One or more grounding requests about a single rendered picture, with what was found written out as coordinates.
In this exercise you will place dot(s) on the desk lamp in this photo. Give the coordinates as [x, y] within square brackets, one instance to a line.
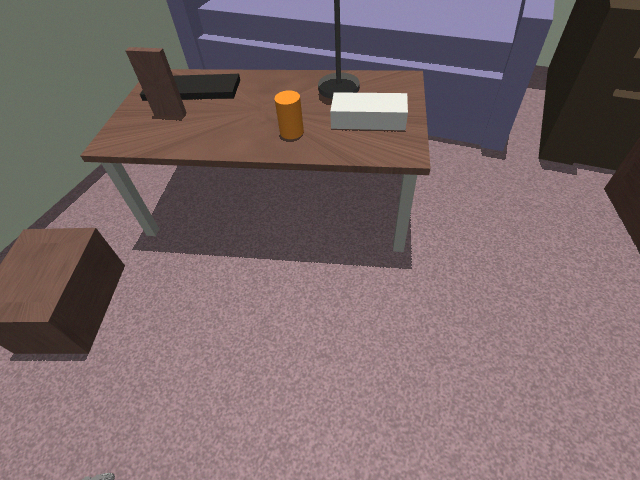
[339, 81]

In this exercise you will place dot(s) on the coffee table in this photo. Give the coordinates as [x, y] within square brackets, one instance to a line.
[243, 132]

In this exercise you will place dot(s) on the sofa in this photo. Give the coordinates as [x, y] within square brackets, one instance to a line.
[477, 56]

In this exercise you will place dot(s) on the armchair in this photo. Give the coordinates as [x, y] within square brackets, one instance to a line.
[591, 110]

